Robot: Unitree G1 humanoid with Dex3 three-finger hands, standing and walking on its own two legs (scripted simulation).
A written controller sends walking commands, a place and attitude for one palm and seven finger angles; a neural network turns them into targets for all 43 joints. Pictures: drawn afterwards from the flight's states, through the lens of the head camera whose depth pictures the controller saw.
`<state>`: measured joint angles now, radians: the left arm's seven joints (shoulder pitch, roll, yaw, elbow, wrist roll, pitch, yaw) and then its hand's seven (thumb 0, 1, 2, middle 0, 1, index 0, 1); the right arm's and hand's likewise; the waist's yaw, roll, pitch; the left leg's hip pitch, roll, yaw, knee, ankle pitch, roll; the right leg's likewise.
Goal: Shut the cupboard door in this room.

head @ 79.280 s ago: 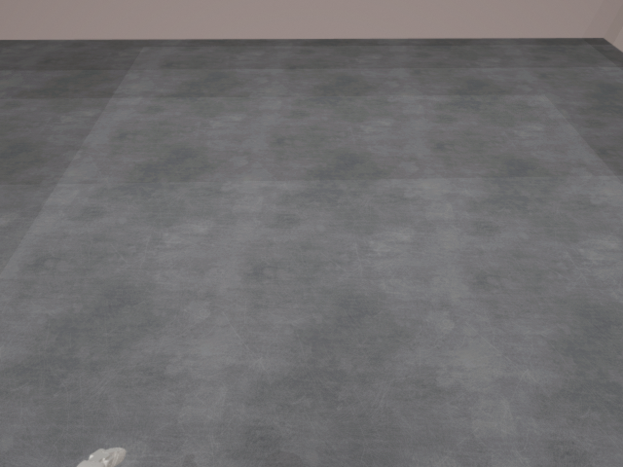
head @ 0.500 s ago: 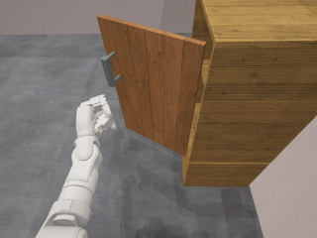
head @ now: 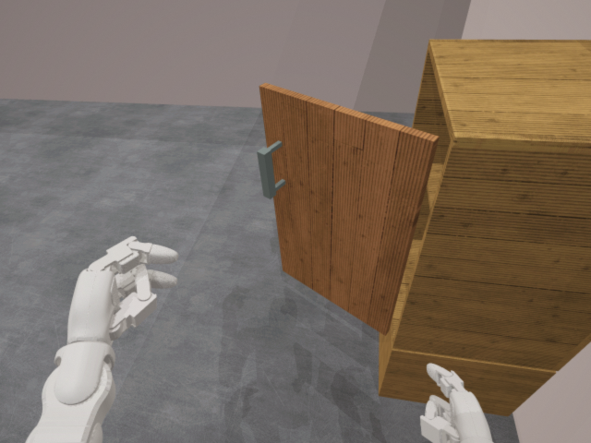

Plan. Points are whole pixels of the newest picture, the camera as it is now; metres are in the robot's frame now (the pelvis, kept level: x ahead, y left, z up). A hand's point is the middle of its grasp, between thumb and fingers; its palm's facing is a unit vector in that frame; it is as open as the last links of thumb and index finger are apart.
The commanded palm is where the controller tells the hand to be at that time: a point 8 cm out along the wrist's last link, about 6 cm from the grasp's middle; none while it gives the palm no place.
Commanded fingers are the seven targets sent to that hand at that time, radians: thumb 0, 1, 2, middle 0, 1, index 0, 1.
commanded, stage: draw the hand back to the body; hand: left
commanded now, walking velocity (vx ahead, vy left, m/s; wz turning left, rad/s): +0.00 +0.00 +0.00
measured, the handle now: (273, 169) +0.65 +0.13 +0.01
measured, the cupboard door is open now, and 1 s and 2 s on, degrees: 61 61 61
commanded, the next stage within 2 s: step back with the hand held close in 0.64 s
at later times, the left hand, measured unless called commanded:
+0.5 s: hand (60, 332) +0.18 +0.27 +0.15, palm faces +0.47 -0.79 -0.39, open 7.3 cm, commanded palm +0.13 +0.30 +0.17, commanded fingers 0.00 0.90 0.90 -0.20 -0.30 -0.20 -0.30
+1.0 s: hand (70, 322) +0.19 +0.27 +0.15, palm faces +0.39 -0.79 -0.48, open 7.4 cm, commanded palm +0.13 +0.31 +0.17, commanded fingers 0.00 0.90 0.90 -0.20 -0.30 -0.20 -0.30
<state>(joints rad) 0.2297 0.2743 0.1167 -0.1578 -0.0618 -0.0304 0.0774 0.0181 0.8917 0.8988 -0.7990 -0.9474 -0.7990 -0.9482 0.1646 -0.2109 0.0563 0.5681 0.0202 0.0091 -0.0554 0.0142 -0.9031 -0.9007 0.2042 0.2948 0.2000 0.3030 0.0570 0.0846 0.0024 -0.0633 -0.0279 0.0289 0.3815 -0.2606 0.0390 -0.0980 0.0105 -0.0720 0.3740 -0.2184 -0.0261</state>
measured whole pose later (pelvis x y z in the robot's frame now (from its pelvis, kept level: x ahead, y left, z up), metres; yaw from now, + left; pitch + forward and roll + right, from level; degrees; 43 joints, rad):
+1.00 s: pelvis -0.01 +0.01 -0.01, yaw -1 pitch +1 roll -1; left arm 0.53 0.37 0.37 -0.38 -0.06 -0.15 0.12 0.02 0.89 0.90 -0.21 -0.30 -0.21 -0.30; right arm 0.19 -0.26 -0.02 0.59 0.03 0.00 -0.07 0.02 -0.90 -0.90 0.20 0.29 0.20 0.30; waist 0.01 0.08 -0.02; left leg -0.22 -0.02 0.05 0.49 -0.29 0.05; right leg -0.24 0.01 -0.06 0.45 -0.22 -0.02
